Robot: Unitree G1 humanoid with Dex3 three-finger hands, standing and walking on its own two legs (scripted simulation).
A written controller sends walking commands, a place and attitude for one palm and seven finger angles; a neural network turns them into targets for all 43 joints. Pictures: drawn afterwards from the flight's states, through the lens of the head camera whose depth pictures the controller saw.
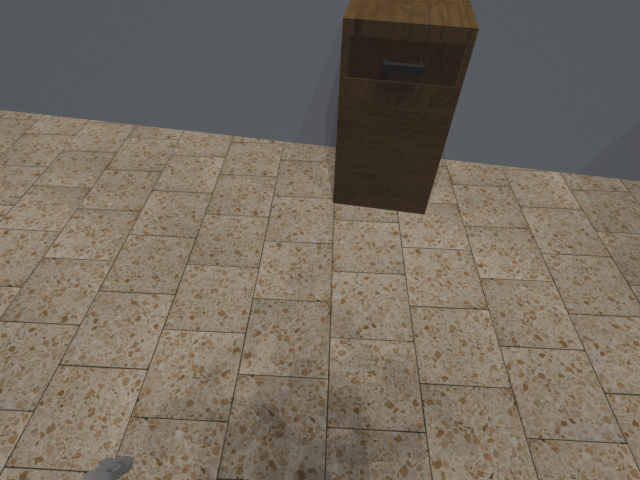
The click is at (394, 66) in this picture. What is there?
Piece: drawer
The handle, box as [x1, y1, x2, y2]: [382, 59, 423, 75]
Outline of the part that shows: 382,71 422,75 422,62 418,64 387,62 386,59 384,59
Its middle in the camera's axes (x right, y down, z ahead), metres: +0.28 -0.59 +1.31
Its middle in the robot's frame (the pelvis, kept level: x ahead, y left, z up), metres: +1.38 -0.22 -0.08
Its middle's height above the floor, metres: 0.69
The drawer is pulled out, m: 0.00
